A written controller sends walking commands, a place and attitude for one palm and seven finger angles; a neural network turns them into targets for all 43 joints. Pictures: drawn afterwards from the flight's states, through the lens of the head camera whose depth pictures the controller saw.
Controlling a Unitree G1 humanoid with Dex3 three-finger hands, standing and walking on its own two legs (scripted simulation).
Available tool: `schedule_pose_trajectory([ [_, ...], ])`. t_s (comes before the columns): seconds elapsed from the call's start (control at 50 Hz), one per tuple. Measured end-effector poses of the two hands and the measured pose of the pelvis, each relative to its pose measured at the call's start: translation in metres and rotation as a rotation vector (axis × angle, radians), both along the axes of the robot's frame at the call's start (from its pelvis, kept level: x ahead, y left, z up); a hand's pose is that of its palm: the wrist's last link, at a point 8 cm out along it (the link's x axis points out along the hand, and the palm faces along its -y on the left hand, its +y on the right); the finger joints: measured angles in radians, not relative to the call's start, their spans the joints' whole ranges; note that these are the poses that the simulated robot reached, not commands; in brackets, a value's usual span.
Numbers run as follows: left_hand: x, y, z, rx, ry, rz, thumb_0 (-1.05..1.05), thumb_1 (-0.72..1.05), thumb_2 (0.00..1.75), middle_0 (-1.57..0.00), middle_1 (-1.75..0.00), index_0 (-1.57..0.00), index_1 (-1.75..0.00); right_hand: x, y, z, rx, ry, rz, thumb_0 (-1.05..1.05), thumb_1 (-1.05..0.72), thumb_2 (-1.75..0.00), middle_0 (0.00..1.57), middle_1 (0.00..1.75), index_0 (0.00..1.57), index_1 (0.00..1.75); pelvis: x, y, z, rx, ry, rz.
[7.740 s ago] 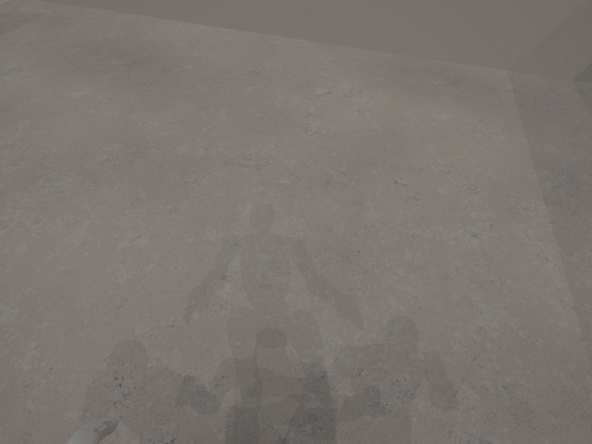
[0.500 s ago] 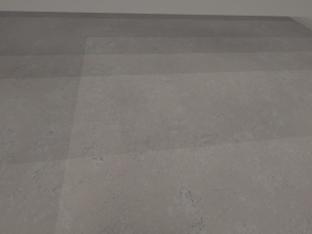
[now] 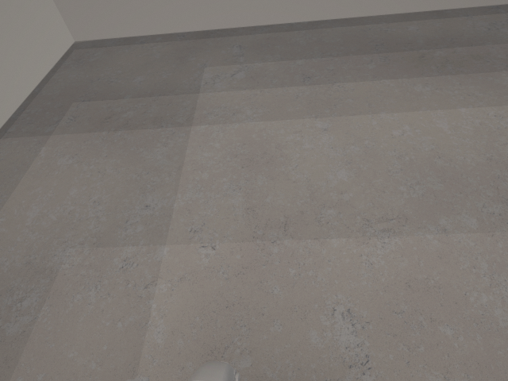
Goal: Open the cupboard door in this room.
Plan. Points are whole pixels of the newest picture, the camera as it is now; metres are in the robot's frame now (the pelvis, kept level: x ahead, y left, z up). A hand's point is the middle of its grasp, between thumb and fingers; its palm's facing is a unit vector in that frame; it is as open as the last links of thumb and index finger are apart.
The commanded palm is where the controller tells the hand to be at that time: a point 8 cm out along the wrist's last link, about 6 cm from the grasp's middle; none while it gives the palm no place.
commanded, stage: turn or walk to find it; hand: left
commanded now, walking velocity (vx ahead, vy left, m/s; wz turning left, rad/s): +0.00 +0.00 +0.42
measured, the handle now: out of the picture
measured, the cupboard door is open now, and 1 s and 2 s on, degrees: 0 0 0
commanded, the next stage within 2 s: stand and wait in 1.88 s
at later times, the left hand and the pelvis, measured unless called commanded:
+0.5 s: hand out of the picture -0.06 +0.26 -0.18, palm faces +0.29 -0.93 -0.24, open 7.4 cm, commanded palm none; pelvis -0.04 +0.04 +0.00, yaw +13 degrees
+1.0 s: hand out of the picture -0.04 +0.19 -0.14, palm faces +0.42 -0.86 -0.29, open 7.4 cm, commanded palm none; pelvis -0.05 -0.03 +0.00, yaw +25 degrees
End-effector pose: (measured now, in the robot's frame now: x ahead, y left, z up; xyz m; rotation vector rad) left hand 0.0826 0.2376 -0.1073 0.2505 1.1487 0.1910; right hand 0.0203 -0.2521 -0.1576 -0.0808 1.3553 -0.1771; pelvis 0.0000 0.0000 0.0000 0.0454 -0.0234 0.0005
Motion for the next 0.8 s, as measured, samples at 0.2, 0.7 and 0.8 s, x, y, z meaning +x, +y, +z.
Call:
schedule_pose_trajectory([
  [0.2,-0.06,0.002,-0.013,-0.036,0.059,0.135,0.0,0.91,0.9,-0.2,-0.3,-0.2,-0.3,0.004,-0.004,0.01,-0.041,0.071,0.118,0.01,-0.91,-0.9,0.2,0.3,0.19,0.3,-0.01,-0.001,0.001,-0.012,0.014,0.106],
  [0.7,-0.141,0.063,-0.023,-0.049,0.076,0.35,0.0,0.91,0.9,-0.19,-0.3,-0.19,-0.3,0.071,0.081,0.028,-0.036,-0.153,0.376,0.0,-0.9,-0.9,0.21,0.3,0.2,0.3,-0.045,0.033,0.001,-0.045,0.009,0.292],
  [0.8,-0.123,0.044,-0.015,-0.02,0.014,0.34,0.0,0.9,0.9,-0.19,-0.3,-0.19,-0.3,0.053,0.055,0.011,-0.014,-0.09,0.371,0.0,-0.9,-0.9,0.21,0.3,0.2,0.3,-0.048,0.012,-0.004,-0.03,0.015,0.33],
])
